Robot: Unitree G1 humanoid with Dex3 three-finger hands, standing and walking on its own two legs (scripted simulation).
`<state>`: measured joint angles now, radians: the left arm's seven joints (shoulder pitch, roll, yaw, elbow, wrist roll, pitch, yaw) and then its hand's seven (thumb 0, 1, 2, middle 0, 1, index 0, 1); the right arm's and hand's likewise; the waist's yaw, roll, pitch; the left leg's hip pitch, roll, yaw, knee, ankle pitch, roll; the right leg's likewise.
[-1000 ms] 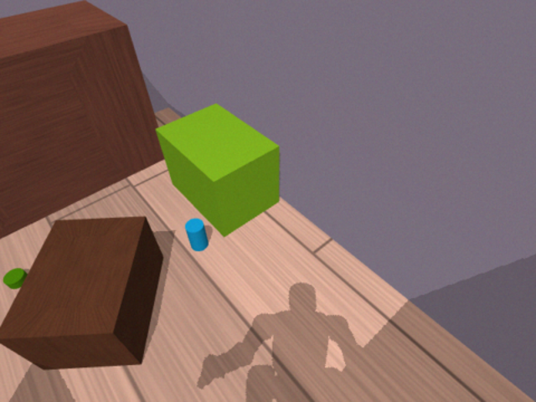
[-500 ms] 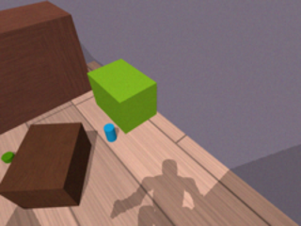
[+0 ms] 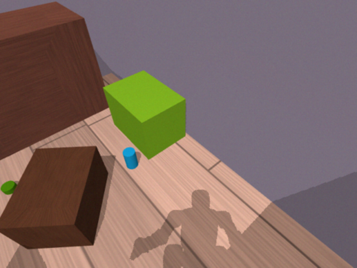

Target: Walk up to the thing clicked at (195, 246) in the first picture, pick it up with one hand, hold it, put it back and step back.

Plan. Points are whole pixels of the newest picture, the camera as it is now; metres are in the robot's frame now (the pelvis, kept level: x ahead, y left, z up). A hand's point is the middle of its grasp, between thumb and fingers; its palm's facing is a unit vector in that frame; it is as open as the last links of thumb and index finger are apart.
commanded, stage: stand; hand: left
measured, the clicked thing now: (130, 158) +0.96 +0.40 -0.71
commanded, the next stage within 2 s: walk up in 0.12 s
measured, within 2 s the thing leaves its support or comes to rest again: neither
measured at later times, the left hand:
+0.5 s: hand out of the picture +0.07 +0.36 -0.17, palm faces +0.06 -0.92 -0.39, open 7.4 cm
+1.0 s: hand (76, 207) +0.34 +0.34 -0.13, palm faces +0.09 -0.92 -0.38, open 7.4 cm
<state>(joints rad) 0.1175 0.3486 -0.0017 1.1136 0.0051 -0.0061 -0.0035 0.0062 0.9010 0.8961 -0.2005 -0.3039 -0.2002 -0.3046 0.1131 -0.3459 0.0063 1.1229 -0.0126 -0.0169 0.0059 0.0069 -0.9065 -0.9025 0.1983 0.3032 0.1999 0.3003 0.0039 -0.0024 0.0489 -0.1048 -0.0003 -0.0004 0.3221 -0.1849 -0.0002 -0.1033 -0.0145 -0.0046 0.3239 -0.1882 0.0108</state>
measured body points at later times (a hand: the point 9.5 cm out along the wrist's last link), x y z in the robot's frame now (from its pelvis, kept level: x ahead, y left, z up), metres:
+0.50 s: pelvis +0.07 +0.06 -0.02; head +0.09 +0.08 +0.43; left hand +0.06 +0.41 -0.15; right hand +0.17 -0.27 -0.12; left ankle +0.10 +0.18 -0.75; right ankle +0.00 -0.10 -0.71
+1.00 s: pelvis +0.26 +0.06 -0.02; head +0.28 +0.04 +0.43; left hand +0.33 +0.38 -0.11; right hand +0.33 -0.24 -0.15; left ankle +0.20 +0.19 -0.68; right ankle +0.33 -0.04 -0.75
